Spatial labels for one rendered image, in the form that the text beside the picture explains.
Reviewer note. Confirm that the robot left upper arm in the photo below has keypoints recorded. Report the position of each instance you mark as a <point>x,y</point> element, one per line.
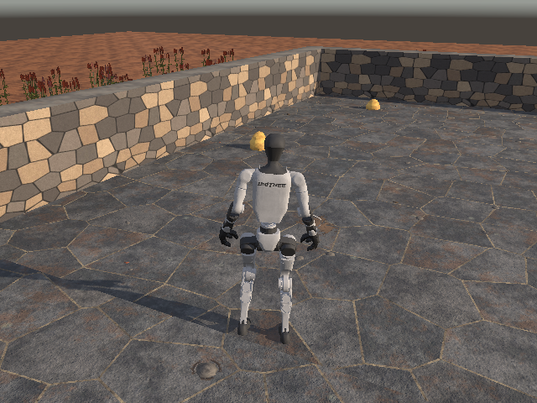
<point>240,192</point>

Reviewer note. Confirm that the robot left thigh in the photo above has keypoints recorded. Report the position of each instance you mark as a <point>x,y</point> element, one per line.
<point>248,246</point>

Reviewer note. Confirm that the robot right upper arm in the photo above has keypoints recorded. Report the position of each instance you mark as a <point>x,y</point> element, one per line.
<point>301,193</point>

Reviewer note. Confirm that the robot right hand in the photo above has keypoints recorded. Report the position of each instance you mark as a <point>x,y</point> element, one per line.
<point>315,239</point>

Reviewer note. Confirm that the robot head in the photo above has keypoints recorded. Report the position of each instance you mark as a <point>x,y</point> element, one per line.
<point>274,145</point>

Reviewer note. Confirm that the robot right forearm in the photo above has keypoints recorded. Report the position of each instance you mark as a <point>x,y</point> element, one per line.
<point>309,223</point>

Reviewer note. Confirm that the robot left forearm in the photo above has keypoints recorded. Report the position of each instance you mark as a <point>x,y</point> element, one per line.
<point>229,220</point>

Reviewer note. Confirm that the robot left hand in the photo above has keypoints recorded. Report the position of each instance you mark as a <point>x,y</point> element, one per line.
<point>223,235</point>

